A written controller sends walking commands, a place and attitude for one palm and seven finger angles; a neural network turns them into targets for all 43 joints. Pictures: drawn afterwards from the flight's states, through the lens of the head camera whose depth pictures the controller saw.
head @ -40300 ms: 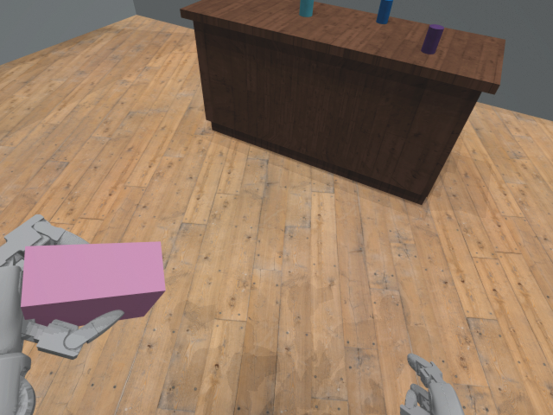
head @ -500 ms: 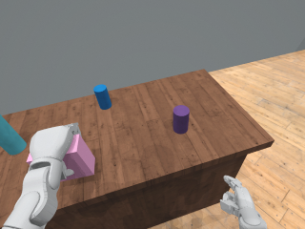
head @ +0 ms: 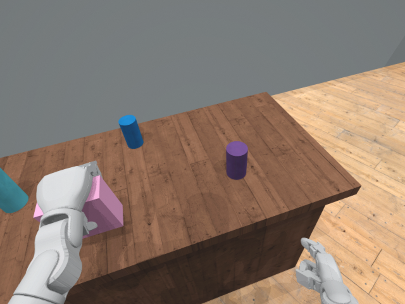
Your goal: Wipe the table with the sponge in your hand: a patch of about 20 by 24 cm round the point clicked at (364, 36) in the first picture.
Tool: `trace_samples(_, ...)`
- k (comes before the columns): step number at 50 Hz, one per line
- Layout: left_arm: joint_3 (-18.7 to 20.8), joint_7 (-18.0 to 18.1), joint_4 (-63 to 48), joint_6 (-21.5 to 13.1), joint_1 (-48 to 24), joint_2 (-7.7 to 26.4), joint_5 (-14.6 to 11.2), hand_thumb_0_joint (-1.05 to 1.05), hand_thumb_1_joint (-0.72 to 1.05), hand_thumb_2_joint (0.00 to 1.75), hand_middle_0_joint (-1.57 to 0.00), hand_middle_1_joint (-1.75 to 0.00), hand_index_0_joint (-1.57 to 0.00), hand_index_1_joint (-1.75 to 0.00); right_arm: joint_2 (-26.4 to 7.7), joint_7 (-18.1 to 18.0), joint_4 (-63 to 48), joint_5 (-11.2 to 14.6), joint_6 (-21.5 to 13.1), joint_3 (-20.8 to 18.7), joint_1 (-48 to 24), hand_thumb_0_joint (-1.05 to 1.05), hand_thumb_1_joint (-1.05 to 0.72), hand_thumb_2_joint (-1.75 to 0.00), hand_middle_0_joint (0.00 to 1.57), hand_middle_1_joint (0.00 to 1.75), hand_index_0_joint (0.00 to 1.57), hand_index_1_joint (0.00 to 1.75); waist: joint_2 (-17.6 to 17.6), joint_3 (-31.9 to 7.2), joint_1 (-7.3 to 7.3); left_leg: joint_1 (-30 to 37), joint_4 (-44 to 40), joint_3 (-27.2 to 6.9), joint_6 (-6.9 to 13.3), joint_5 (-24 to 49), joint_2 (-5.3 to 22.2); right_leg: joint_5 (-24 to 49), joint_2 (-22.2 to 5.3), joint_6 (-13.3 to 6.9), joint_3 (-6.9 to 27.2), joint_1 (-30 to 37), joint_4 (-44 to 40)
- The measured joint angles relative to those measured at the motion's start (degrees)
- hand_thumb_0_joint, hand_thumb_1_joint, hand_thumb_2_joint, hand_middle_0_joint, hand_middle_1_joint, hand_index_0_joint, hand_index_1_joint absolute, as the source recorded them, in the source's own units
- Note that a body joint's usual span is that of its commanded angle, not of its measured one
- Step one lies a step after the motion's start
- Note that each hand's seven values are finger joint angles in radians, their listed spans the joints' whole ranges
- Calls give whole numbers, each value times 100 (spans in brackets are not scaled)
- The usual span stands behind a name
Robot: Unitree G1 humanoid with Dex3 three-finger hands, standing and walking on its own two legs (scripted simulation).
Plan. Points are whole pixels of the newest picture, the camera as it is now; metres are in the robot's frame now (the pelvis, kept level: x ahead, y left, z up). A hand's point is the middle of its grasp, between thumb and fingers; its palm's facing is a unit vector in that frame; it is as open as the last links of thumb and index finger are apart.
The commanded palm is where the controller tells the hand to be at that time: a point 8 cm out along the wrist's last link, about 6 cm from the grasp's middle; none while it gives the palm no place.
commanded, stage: move the sponge above the wiping area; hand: left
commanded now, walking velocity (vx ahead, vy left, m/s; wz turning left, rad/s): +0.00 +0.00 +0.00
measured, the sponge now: (88, 214) +0.25 +0.30 +0.04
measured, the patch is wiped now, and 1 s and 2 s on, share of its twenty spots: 0.00 0.00 0.00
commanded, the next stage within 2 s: none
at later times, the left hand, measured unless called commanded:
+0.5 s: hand (78, 205) +0.25 +0.30 +0.09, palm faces +0.11 -0.08 -0.99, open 9.9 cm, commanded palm +0.21 +0.28 +0.13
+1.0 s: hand (83, 204) +0.26 +0.29 +0.08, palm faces +0.05 -0.11 -0.99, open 9.9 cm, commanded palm +0.22 +0.27 +0.14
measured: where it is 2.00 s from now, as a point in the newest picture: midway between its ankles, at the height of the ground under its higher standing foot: outside the picture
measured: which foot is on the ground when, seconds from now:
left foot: down 0.00-1.00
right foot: down 0.00-1.00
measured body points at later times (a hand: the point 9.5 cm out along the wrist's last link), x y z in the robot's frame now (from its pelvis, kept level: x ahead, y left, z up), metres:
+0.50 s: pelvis +0.00 +0.01 +0.00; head -0.02 -0.03 +0.45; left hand +0.24 +0.29 +0.14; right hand +0.25 -0.18 -0.08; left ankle +0.00 +0.11 -0.74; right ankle +0.00 -0.06 -0.74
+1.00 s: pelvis -0.01 +0.01 +0.00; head -0.02 -0.04 +0.45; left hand +0.25 +0.29 +0.13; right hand +0.25 -0.18 -0.08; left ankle +0.00 +0.11 -0.74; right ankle +0.00 -0.06 -0.74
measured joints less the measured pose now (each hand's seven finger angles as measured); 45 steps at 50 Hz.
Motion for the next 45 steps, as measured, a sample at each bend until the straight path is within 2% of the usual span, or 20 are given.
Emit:
trace_samples(4, -73, -220, 278, 649, -184, -68, -116, 0, -49, 104, -75, -136, -77, -135, -60, 14, -31, 91, 122, 52, -99, 1, -90, -90, 20, 30, 21, 30, 75, 0, -78, -25, -33, -33, 34, 40, -50, -1, -50, 38, -31, -28, 7)
trace_samples(7, -236, -529, 312, 746, -154, -117, -137, -1, -49, 104, -75, -136, -77, -136, -96, -2, -117, 86, 152, 70, -137, 1, -90, -90, 20, 30, 21, 30, 75, 31, -100, -78, -21, -53, 61, 56, -82, -10, -82, 58, -53, -81, 40)
trace_samples(10, -411, -695, 217, 423, -29, -179, -81, -1, -49, 104, -75, -136, -77, -136, -96, -28, -187, 30, 107, 53, -107, 1, -90, -90, 20, 30, 20, 30, 23, 52, -68, -120, 20, -64, 79, 40, -95, -24, -95, 71, -65, -114, 70)
trace_samples(12, -485, -663, 107, 96, 65, -200, -11, -1, -49, 104, -75, -136, -77, -135, -68, -46, -187, -21, 62, 37, -81, 1, -90, -90, 20, 30, 20, 30, -30, 60, -19, -123, 45, -49, 82, 20, -89, -30, -88, 71, -49, -116, 80)
trace_samples(15, -554, -402, 37, -267, 96, -222, 189, -1, -49, 104, -76, -136, -77, -135, -7, -47, -150, -67, 7, 1, -31, 1, -90, -90, 20, 30, 20, 30, -89, 34, 47, -122, 76, -33, 76, -10, -76, -33, -75, 67, -31, -106, 78)
trace_samples(17, -531, -183, 31, -317, 66, -230, 275, -1, -49, 104, -76, -136, -77, -135, 28, -23, -104, -68, 9, -7, -29, 1, -90, -90, 20, 30, 20, 30, -92, 9, 72, -107, 76, -11, 74, -20, -68, -27, -66, 65, -8, -93, 68)
trace_samples(20, -409, 77, 18, -105, 4, -252, 247, -1, -49, 104, -76, -136, -77, -135, 65, 46, -51, -31, 47, -15, -44, 1, -90, -90, 20, 30, 20, 30, -49, -55, 59, -81, 50, 8, 79, -12, -74, -16, -71, 80, 14, -75, 49)
trace_samples(23, -268, 135, -1, 340, -12, -268, 90, 0, -49, 104, -76, -136, -77, -135, 67, 116, -17, 30, 132, 16, -92, 1, -90, -90, 20, 30, 20, 30, 12, -104, 20, -21, -16, 21, 95, 18, -92, -2, -89, 102, 31, -31, 16)
trace_samples(26, -296, -61, 70, 801, -59, -280, 1, 0, -49, 104, -75, -136, -77, -135, 30, 132, -40, 90, 234, 63, -147, 1, -90, -90, 20, 30, 21, 30, 50, -99, -27, 6, -57, -18, 112, 58, -126, 5, -122, 121, -6, 0, 1)
trace_samples(29, -452, -394, 121, 983, -38, -294, -28, -1, -49, 104, -75, -136, -77, -136, -25, 107, -129, 105, 279, 98, -195, 1, -90, -90, 20, 30, 21, 30, 60, -30, -53, -5, -51, -60, 131, 86, -151, 12, -148, 132, -49, 2, 9)
trace_samples(31, -584, -584, 121, 859, -4, -300, -27, -1, -49, 104, -75, -136, -77, -136, -50, 71, -185, 80, 262, 106, -202, 1, -90, -90, 20, 30, 21, 30, 36, 28, -42, -24, -35, -86, 138, 98, -162, 15, -160, 134, -77, -7, 21)
trace_samples(34, -779, -656, 72, 393, 5, -299, 64, -1, -49, 104, -75, -136, -77, -135, -52, 1, -215, 15, 154, 81, -175, 1, -90, -90, 20, 30, 20, 30, -10, 111, 30, -37, 6, -100, 138, 94, -159, 19, -156, 127, -92, -6, 37)
trace_samples(37, -864, -460, 49, -95, -55, -296, 225, -1, -49, 104, -76, -136, -77, -135, 1, -40, -157, -44, 58, 52, -151, 1, -90, -90, 20, 30, 20, 30, -34, 131, 110, -30, 23, -72, 122, 78, -135, 30, -132, 111, -63, -2, 35)
trace_samples(39, -847, -242, 54, -239, -138, -294, 317, -1, -49, 104, -76, -136, -77, -135, 55, -36, -107, -53, 28, 44, -134, 1, -90, -90, 20, 30, 20, 30, -31, 97, 129, -27, 17, -44, 109, 70, -119, 38, -115, 102, -33, -8, 28)
trace_samples(42, -663, 55, 110, -131, -275, -299, 276, -1, -49, 104, -76, -136, -77, -135, 129, 14, -5, -18, 70, 70, -139, 1, -90, -90, 20, 30, 20, 30, -8, 11, 95, 12, -53, -5, 95, 87, -103, 59, -98, 95, 12, 7, -20)
trace_samples(45, -454, 149, 216, 340, -435, -319, 108, -1, -49, 104, -76, -136, -77, -135, 153, 81, 55, 50, 171, 113, -152, 1, -90, -90, 20, 30, 21, 30, 18, -59, 23, 57, -133, 1, 85, 117, -98, 77, -93, 95, 23, 38, -73)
